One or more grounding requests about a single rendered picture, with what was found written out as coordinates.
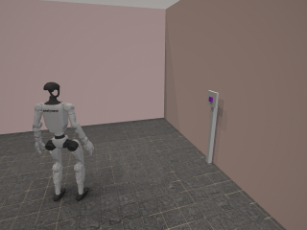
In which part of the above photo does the robot right forearm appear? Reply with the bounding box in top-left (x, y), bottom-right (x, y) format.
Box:
top-left (75, 122), bottom-right (89, 144)

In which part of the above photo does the panel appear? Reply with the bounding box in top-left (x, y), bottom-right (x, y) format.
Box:
top-left (205, 90), bottom-right (219, 164)

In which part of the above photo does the right robot hand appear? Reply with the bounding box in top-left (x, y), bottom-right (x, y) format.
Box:
top-left (83, 141), bottom-right (94, 156)

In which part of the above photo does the robot left upper arm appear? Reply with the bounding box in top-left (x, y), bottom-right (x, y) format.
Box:
top-left (33, 103), bottom-right (45, 128)

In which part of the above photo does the robot foot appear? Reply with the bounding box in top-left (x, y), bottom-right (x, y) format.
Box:
top-left (76, 187), bottom-right (89, 201)
top-left (54, 187), bottom-right (66, 202)

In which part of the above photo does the right robot foot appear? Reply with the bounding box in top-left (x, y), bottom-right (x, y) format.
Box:
top-left (76, 187), bottom-right (89, 201)

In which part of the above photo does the left robot hand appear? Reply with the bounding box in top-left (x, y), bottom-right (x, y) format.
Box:
top-left (35, 141), bottom-right (45, 154)

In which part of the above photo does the left robot foot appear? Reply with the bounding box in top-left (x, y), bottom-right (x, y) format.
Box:
top-left (54, 187), bottom-right (66, 202)

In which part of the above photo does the robot left forearm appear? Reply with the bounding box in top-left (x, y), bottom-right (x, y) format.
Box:
top-left (33, 127), bottom-right (42, 143)

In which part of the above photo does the robot right upper arm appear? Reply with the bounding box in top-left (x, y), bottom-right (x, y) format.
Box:
top-left (62, 103), bottom-right (77, 129)

